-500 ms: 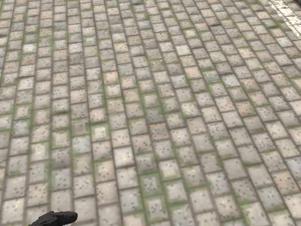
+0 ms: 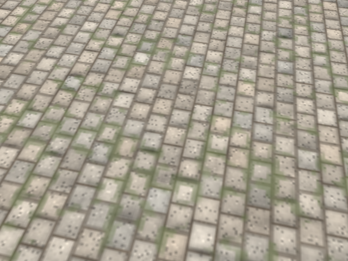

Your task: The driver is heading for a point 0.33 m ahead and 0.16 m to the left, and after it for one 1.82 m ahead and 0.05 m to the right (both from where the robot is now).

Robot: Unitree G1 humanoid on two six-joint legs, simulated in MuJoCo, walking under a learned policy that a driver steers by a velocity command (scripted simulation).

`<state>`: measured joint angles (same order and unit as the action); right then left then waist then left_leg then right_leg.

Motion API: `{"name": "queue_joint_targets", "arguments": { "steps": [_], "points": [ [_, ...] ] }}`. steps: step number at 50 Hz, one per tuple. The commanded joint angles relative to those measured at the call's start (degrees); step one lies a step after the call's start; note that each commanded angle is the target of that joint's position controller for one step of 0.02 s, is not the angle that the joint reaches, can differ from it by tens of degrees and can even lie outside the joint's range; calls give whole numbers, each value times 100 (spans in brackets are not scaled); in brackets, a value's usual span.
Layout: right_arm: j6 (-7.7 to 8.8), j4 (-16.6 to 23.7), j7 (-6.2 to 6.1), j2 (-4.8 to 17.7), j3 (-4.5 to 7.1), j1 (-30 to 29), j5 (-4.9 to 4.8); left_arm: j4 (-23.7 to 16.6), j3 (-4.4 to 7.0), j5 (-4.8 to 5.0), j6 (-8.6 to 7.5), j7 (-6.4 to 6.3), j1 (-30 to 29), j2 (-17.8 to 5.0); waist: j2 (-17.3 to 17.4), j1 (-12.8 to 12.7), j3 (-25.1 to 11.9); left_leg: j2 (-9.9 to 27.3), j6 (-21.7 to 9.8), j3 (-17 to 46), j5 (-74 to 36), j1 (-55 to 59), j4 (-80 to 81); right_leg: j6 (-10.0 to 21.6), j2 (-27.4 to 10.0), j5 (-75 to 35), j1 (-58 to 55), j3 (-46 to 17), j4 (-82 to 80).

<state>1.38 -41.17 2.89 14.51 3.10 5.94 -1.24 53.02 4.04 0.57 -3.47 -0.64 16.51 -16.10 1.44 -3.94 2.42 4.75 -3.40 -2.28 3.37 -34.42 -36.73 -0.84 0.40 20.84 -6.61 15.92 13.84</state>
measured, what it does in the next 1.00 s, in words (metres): walks ahead: left foot, then right foot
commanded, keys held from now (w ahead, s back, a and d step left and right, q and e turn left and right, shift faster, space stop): w+q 0.54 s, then w+e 0.46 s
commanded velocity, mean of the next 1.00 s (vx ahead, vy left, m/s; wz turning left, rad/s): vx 0.50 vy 0.00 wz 0.28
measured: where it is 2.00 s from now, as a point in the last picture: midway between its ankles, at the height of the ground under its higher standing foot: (166, 153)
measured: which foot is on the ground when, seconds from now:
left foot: up 0.00-0.04, down 0.06-0.56, up 0.58-0.96, down 0.98-1.00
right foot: down 0.00-0.06, up 0.08-0.52, down 0.54-0.98, up 1.00-1.00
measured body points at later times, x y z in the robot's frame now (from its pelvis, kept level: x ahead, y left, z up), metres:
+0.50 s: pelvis +0.29 +0.02 +0.01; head +0.31 +0.04 +0.45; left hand +0.45 +0.32 -0.07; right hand +0.41 -0.25 -0.10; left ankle +0.16 +0.10 -0.73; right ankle +0.48 -0.07 -0.71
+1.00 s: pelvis +0.54 +0.11 +0.00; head +0.56 +0.12 +0.45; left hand +0.44 +0.38 -0.13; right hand +0.84 -0.04 -0.05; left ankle +0.59 +0.25 -0.73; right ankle +0.48 -0.06 -0.72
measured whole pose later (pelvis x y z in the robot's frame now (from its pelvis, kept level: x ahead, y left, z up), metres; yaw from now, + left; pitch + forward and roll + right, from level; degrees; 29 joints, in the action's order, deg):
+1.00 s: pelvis +0.54 +0.11 +0.00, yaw +13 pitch +2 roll -1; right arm 6.1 -35.1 0.4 14.5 1.8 1.9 0.0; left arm 49.4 3.7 1.4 -2.7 -0.2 25.0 -16.6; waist -0.2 -6.0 0.1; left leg 0.0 -0.2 2.2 5.1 -23.4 -27.5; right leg 0.4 2.1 23.8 7.8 -8.7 31.7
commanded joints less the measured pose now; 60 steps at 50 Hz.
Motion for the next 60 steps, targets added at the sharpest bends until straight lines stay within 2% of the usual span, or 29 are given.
{"name": "queue_joint_targets", "arguments": {
  "steps": [1,2,3,4,5,6,7,8,9,13,18,23,26,27,28,29,30,32,33,35,40,45,48,49,50,51,52,55,60],
  "points": [
    [31,478,52,703,255,191,-12,-315,301,79,95,-75,-172,-1250,-620,517,-225,-489,-341,-452,767,592,12,724,-1711,-6113,-138,-295,1141],
    [19,311,14,944,403,940,-27,-350,299,106,131,-87,-281,-1266,-566,964,-621,-735,-527,-511,634,1640,292,592,-1559,-6244,185,-188,2192],
    [-25,63,-95,1336,609,1902,-35,-412,241,57,106,-96,-286,-1141,-200,1426,-1116,-634,-788,27,435,3332,602,344,-1319,-5061,1308,-168,3749],
    [-16,25,-175,2014,728,1882,-78,-719,-27,-186,-32,-5,237,-248,1403,786,-1457,876,-1767,3017,1020,5351,894,-34,-227,246,4042,-392,5864],
    [95,266,-137,1692,593,1968,-8,-825,-47,-19,-294,82,-143,-472,893,1000,-2351,1502,-2271,5082,1831,5876,1893,-15,219,1400,4884,-1886,6745],
    [184,233,-111,1318,478,1795,54,-1012,52,214,-448,146,-802,-832,492,1159,-1627,1363,-1899,4337,1474,5476,2095,154,-113,888,5404,-2137,6691],
    [240,254,-111,1165,434,1480,40,-1063,20,206,-525,139,-901,-769,131,921,-1096,1124,-1677,3582,984,4688,2060,258,-373,383,5293,-2121,6194],
    [256,319,-117,980,377,1068,33,-978,43,59,-533,96,-866,-767,-150,655,-729,876,-1501,2984,326,3870,2089,228,-567,95,4926,-2104,5646],
    [268,415,-145,831,316,816,90,-931,94,-18,-472,87,-732,-845,-40,454,-623,716,-1423,2613,-208,3318,2183,183,-701,-122,4486,-2144,5307],
    [285,444,-270,1047,354,858,57,-1024,61,-149,-235,74,-812,-594,-41,310,-381,433,-1414,1983,-977,2359,2462,-201,-631,-699,4097,-1937,4227],
    [207,333,-383,1164,400,1223,21,-1347,-54,-85,-249,125,-1832,-368,268,714,-160,9,-959,1607,-48,1919,2386,-333,-219,-2499,3615,-1846,2119],
    [141,195,-412,1077,394,1498,-20,-1523,39,-6,-359,215,-2054,-671,453,742,-188,307,-803,2329,420,2529,1759,-144,-107,-2235,3373,-2102,1443],
    [87,257,-426,926,348,1337,8,-1311,185,-20,-454,197,-1202,-895,643,256,-475,130,-570,2500,-17,2582,922,175,-68,-1742,2246,-1939,1096],
    [100,342,-402,616,228,1313,57,-1219,271,-119,-485,159,-464,-1131,328,-88,-1135,-194,-363,2157,198,2123,-322,491,-703,-1576,960,-2471,1210],
    [149,402,-412,267,121,2002,-23,-1060,379,-217,-433,147,326,-1585,-1070,33,-1995,-965,110,1310,1628,378,-2252,1334,-1936,-557,-1053,-4642,983],
    [189,348,-422,474,102,2310,-96,-833,357,-71,-387,230,614,-1405,-1949,57,-2003,-926,214,1275,3106,-739,-3305,1663,-2352,873,-1339,-6385,304],
    [192,298,-410,890,193,1906,-111,-898,230,14,-365,239,355,-948,-1264,-35,-1221,-666,218,1421,2698,-1102,-3754,1508,-2133,1441,-747,-5923,139],
    [235,518,-392,932,194,964,84,-980,112,-71,-264,239,-230,-691,-552,78,-323,-274,172,948,1983,-976,-3440,1360,-1658,326,659,-4589,16],
    [269,555,-370,858,202,857,137,-991,60,-103,-252,230,-357,-587,-569,219,-194,-86,151,910,1726,-712,-3057,1350,-1463,-296,1089,-4241,-83],
    [312,561,-335,644,157,913,135,-967,27,-64,-248,216,-359,-538,-765,355,-251,-13,202,754,1617,-295,-2441,1394,-1193,-1142,1430,-3826,-207],
    [414,777,-269,331,-20,100,147,-865,172,86,-170,98,-75,-996,-689,170,-239,-233,455,448,510,502,-282,1384,-944,-1866,1941,-3083,-322],
    [498,916,-203,574,49,-426,33,-732,181,146,-34,56,433,-1014,-717,62,-227,-459,489,551,-105,1248,738,1160,-1046,-1436,1855,-3394,23],
    [533,728,-263,826,203,267,58,-769,126,98,10,30,407,-823,-710,546,-483,-358,225,514,108,2675,1216,821,-744,-1286,2191,-3411,837],
    [536,642,-325,1118,302,1024,148,-885,16,32,-20,47,283,-504,-346,944,-1007,380,-85,1181,400,3783,1212,591,-395,-989,2741,-3064,2109],
    [442,561,-362,1600,422,1599,235,-1067,-109,44,-102,25,685,-84,1076,945,-1691,1657,-722,3006,1179,5296,1512,249,245,578,4278,-2227,3921],
    [396,403,-309,1446,408,1798,187,-1151,-48,169,-134,10,776,-444,1579,927,-1661,2062,-1090,4346,2374,5185,1935,189,51,1313,5172,-2222,5065],
    [406,415,-293,1049,292,1563,135,-1126,58,204,-107,9,533,-794,987,928,-1005,1814,-955,3792,2615,4682,2047,186,-221,855,5427,-2377,5546],
    [431,373,-257,559,140,793,191,-1176,108,103,16,49,107,-662,612,577,-202,1154,-680,2025,985,3345,2427,116,-619,-142,5058,-2256,5295],
    [524,139,-288,769,258,686,175,-1468,29,66,163,145,-294,-306,324,440,-60,1062,-779,749,-414,2905,2844,-61,-743,-1047,4872,-2124,4461]
  ]
}}
Next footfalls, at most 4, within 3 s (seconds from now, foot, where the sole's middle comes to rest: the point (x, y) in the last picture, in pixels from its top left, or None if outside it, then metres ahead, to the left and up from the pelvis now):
0.06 left None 0.20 0.11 -0.77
0.54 right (201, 249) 0.51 -0.05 -0.77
0.98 left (126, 213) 0.63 0.26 -0.77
1.46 right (190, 155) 0.93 0.01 -0.77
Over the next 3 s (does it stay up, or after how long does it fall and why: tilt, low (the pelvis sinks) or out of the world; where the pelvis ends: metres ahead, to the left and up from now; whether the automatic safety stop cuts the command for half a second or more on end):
stays up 0.99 0.10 0.01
